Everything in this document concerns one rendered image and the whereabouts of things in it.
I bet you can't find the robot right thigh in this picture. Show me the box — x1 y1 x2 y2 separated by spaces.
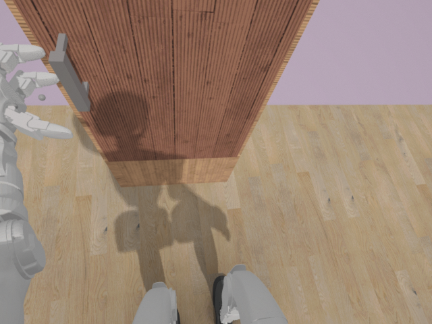
223 271 288 324

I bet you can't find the right robot shin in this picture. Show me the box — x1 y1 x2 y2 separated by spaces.
220 264 246 323

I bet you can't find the handle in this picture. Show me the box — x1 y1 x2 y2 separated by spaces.
48 33 90 111

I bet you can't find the cupboard door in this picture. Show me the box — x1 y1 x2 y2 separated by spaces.
12 0 313 162

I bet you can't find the left robot forearm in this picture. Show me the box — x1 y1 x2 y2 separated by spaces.
0 123 28 223

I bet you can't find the left robot upper arm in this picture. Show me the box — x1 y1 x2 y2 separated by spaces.
0 219 46 324

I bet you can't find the left robot hand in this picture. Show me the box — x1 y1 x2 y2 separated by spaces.
0 43 73 140

